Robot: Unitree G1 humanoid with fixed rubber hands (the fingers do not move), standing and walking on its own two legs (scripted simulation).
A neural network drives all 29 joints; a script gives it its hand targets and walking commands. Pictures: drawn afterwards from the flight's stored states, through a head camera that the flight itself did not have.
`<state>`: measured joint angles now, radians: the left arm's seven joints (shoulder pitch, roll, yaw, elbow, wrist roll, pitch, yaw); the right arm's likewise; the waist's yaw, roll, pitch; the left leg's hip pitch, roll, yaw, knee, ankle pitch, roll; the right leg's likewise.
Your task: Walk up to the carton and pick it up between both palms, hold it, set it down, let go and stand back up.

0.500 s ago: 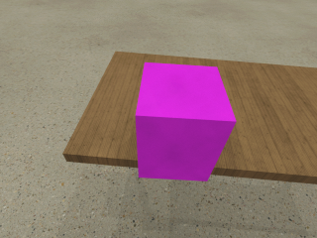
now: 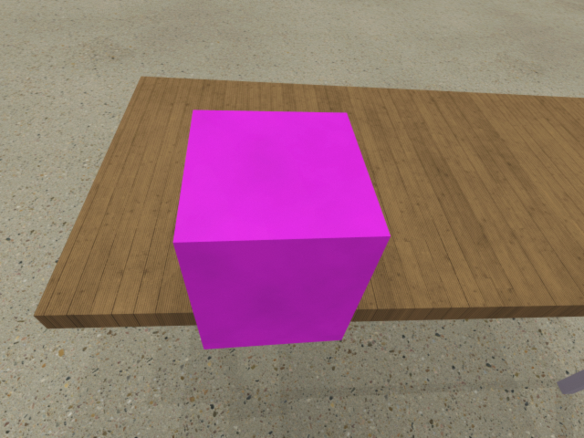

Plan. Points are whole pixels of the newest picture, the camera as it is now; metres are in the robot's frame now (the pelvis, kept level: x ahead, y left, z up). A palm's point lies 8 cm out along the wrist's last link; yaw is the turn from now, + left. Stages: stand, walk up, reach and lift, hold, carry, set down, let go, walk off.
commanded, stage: walk up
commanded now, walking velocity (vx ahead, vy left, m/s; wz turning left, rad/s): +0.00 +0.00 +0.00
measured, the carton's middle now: (273, 234) +0.38 +0.01 +0.09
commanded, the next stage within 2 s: none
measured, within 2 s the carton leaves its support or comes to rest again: neither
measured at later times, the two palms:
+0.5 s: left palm out of the picture +0.00 +0.12 -0.15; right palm out of the picture -0.01 -0.31 -0.15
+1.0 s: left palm out of the picture -0.05 +0.23 -0.16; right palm out of the picture +0.03 -0.22 -0.15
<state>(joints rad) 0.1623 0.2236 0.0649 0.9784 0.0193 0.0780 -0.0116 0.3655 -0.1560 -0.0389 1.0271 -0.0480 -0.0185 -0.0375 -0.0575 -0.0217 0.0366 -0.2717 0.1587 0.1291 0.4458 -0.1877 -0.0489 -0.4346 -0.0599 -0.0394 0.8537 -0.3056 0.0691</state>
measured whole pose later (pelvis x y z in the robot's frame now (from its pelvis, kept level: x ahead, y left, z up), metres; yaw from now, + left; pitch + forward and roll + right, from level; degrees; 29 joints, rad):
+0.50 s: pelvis +0.01 -0.09 +0.00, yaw +2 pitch +0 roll -1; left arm 0.29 0.13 -0.01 1.07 0.01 -0.03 0.04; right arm 0.31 -0.14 -0.02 1.12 0.00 0.03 -0.05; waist 0.00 0.01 0.03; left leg -0.15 0.02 0.03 0.45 -0.29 0.01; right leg -0.18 0.06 -0.11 0.42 -0.24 -0.09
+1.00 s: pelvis -0.01 +0.00 -0.01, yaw +2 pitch -1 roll +0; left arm 0.32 0.19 0.03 1.10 0.03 0.00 0.04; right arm 0.23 -0.14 -0.03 1.07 -0.01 0.01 -0.03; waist 0.02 -0.03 0.05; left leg -0.23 0.03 0.02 0.49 -0.23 -0.03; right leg -0.25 -0.08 -0.06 0.53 -0.26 0.03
